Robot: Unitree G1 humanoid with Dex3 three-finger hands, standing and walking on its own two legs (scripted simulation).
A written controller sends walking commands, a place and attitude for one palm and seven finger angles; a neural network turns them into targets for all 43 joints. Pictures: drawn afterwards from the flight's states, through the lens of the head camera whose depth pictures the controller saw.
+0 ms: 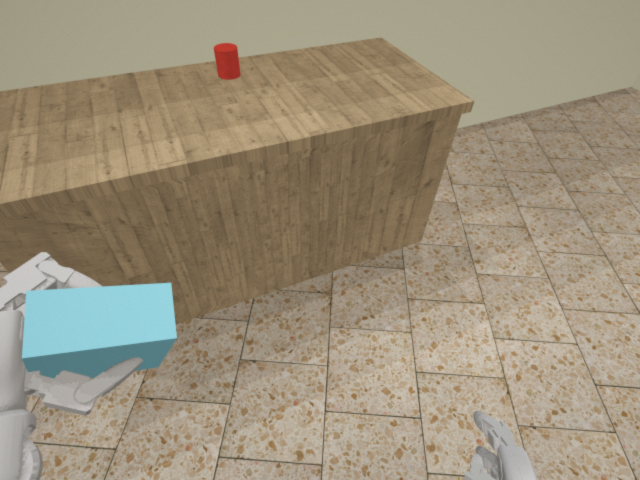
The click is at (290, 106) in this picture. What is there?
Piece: table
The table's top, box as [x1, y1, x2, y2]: [0, 38, 473, 218]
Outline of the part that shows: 473,100 382,38 374,38 239,57 241,74 237,78 230,80 220,78 217,75 215,61 0,91 0,218 468,112 471,109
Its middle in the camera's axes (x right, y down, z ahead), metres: -0.26 -0.39 +1.12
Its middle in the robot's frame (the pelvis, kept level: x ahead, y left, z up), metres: +1.09 +0.32 -0.07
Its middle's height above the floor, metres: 0.70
